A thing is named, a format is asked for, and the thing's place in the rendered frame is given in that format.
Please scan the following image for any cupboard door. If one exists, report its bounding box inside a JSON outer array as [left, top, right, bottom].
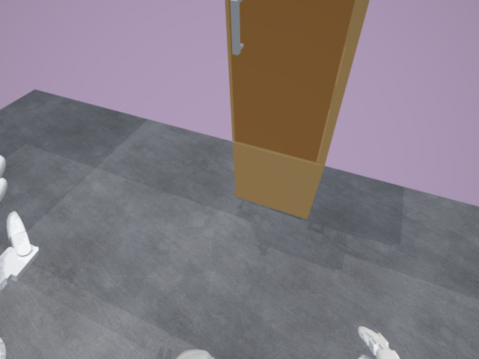
[[229, 0, 355, 162]]

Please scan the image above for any right robot hand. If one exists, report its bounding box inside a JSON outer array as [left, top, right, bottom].
[[358, 326, 400, 359]]

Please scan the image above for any left robot hand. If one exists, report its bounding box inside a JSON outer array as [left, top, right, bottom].
[[0, 156, 39, 295]]

